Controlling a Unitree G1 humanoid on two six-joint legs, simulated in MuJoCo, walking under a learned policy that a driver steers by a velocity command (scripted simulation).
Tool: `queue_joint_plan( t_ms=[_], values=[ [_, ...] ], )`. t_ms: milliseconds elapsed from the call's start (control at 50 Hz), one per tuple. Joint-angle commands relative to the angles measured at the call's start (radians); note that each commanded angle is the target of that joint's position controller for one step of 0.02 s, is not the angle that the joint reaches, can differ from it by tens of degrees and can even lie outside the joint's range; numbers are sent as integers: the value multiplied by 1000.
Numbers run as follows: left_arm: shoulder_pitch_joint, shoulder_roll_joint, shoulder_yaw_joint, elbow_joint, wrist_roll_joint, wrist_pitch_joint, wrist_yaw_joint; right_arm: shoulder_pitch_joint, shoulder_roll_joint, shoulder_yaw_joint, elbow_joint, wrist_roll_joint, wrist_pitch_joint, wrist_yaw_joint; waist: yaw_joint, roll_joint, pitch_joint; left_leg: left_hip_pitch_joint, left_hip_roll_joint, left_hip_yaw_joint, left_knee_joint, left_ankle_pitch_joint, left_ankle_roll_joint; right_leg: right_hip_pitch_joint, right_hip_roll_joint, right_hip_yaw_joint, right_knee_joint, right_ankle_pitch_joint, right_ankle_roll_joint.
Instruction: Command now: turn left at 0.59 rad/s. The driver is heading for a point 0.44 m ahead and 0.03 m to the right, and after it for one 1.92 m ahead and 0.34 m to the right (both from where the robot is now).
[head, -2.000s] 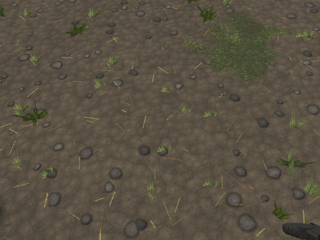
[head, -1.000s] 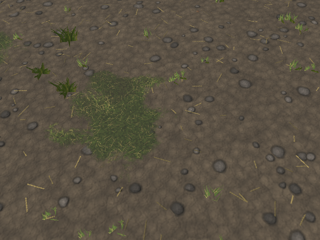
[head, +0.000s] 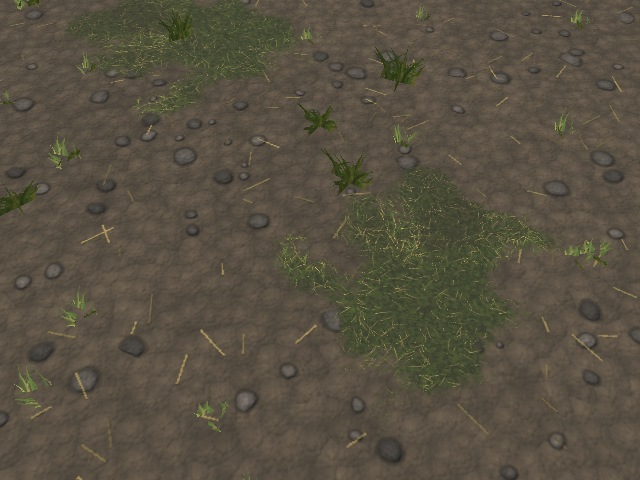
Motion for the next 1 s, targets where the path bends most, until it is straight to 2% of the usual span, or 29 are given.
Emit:
queue_joint_plan(
  t_ms=[20,40,60,80,100,160,240,360,420,440,460,480,500,520,540,580,640,680,720,760,780,800,820,840,860,880,900,940,1000],
  values=[
    [-62,77,18,-107,38,-19,5,113,-274,-72,-72,-42,-33,-11,-65,320,-162,275,402,-555,-194,695,340,-376,117,98,484,-374,36],
    [-95,119,31,-105,20,-16,11,106,-227,-60,-67,-50,-54,-5,-84,207,-161,253,357,-487,-212,608,340,-381,94,174,579,-334,29],
    [-88,124,36,-96,9,-13,15,59,-199,-50,-59,-39,-65,-10,-51,176,-130,227,296,-409,-208,534,282,-385,82,190,581,-245,18],
    [-69,121,39,-76,13,-10,23,15,-175,-44,-62,-20,-66,-16,-31,134,-119,217,248,-368,-203,470,234,-386,75,197,551,-175,19],
    [-57,129,43,-72,20,-7,27,-16,-161,-36,-64,-6,-61,-23,-17,145,-113,196,227,-350,-203,481,217,-369,78,199,535,-124,26],
    [-28,101,37,-61,10,-12,17,-14,-153,-30,-64,-14,-53,-38,-5,153,-147,178,190,-331,-203,487,218,-304,114,188,487,-41,43],
    [-71,77,25,-71,8,-17,11,1,-177,-39,-57,-9,-46,-48,-28,162,-137,173,175,-385,-196,349,215,-254,133,203,270,-17,51],
    [-56,86,22,-70,-3,-29,-13,-19,-166,-30,-51,-16,-35,-33,-45,186,-131,105,178,-464,-163,323,216,-90,139,188,86,-46,27],
    [1,66,18,-57,3,-43,-27,-52,-135,-14,-45,-3,-31,-33,5,166,-129,70,134,-465,-114,310,164,69,136,167,-196,142,-13],
    [7,89,20,-62,20,-47,-25,-16,-108,-5,-35,-10,-36,-34,-3,118,-133,23,96,-440,-86,202,111,156,70,222,-251,263,-39],
    [23,146,24,-73,39,-47,-21,42,-58,12,-30,-34,-43,-33,-44,-77,-177,-53,-12,-315,61,-80,47,247,-99,394,-285,359,-110],
    [8,139,17,-51,51,-46,-23,32,-74,7,-44,-26,-50,-34,-63,-217,-127,-132,-83,-189,103,-256,0,163,-192,545,-333,190,-254],
    [2,115,13,-63,39,-51,-23,-6,-132,-6,-39,-28,-55,-39,-14,-185,-88,-161,-44,-168,228,-271,-33,132,-201,591,-401,-94,-292],
    [45,145,23,-46,26,-51,-18,-46,-159,-20,-41,-16,-60,-38,18,-180,-48,-249,-47,-138,344,-258,-45,158,-187,615,-439,-277,-286],
    [58,162,25,-35,12,-52,-10,-41,-155,-25,-27,-14,-61,-37,16,-165,-12,-318,-30,-133,413,-238,-55,175,-173,605,-452,-311,-270],
    [82,141,18,-22,-5,-55,3,-26,-119,-18,-11,-13,-72,-26,17,-136,13,-384,3,-116,429,-150,-61,231,-138,541,-454,-255,-242],
    [112,126,15,-15,-5,-56,7,-71,-50,4,-9,-9,-105,-13,45,-133,-8,-304,8,-36,286,-73,-57,225,-77,415,-452,-111,-224],
    [119,140,19,-13,-9,-56,2,-86,-26,14,-9,-5,-122,-4,51,-155,-18,-190,3,-10,152,-64,-47,171,-62,363,-447,-54,-227],
    [141,162,25,-7,-17,-54,-7,-79,-43,11,-4,0,-131,3,48,-158,-15,-97,-8,9,55,-62,-33,122,-79,361,-436,-56,-245],
    [131,168,24,-6,-28,-50,-15,-15,-56,6,21,6,-137,8,5,-134,-17,47,-17,27,-76,53,-6,43,-89,358,-401,-83,-239],
    [134,152,18,-3,-27,-49,-19,39,-66,0,45,6,-136,6,-22,-112,-29,148,-28,30,-114,80,6,-8,-77,351,-365,-89,-224],
    [137,113,3,1,-21,-52,-23,115,-81,-9,66,11,-137,-2,-63,-90,-47,285,-9,0,-138,69,21,-93,-50,337,-296,-90,-193],
    [105,37,-23,-14,-7,-59,-32,236,-123,-21,82,6,-139,-15,-124,13,-95,447,136,-181,-204,-27,58,-217,32,263,-67,-106,-129],
    [90,-19,-39,-70,-9,-79,-27,311,-252,-49,87,-16,-139,-16,-133,278,-133,538,367,-557,-321,-286,176,-448,136,137,262,-207,-72],
    [67,87,-10,-79,-37,-91,-17,318,-219,-45,100,-27,-152,-8,-143,220,-76,434,424,-691,-371,-437,258,-526,111,227,455,-242,-76],
    [79,124,5,-69,-49,-94,-20,266,-150,-22,99,-20,-165,-5,-109,197,6,404,381,-603,-380,-447,234,-582,80,268,515,-146,-94],
    [93,119,6,-49,-45,-93,-25,221,-111,-10,94,-20,-174,-4,-86,187,27,380,330,-493,-389,-343,199,-579,64,267,524,-62,-100],
    [80,95,8,-36,-29,-87,-32,166,-77,0,95,-25,-176,-6,-60,147,48,331,272,-307,-406,-65,151,-551,38,274,488,68,-91],
    [81,51,-1,-31,-25,-74,-43,172,-67,0,108,-33,-185,-9,-52,119,25,294,233,-132,-418,220,142,-517,49,251,466,199,-58]
  ],
)
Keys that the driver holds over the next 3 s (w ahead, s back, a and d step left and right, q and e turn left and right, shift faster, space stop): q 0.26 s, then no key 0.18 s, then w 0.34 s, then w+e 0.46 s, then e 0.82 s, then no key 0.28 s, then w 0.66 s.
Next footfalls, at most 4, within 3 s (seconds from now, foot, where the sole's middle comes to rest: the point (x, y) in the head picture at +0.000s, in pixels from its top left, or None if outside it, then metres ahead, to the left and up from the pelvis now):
0.44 right None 0.08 -0.12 -0.77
0.82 left None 0.08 0.16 -0.77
1.30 right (332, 479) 0.46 -0.01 -0.77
1.78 left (244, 414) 0.59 0.18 -0.77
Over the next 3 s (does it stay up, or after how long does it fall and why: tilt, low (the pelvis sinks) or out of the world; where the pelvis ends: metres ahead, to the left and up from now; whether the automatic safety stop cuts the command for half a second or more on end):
stays up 0.60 -0.01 0.01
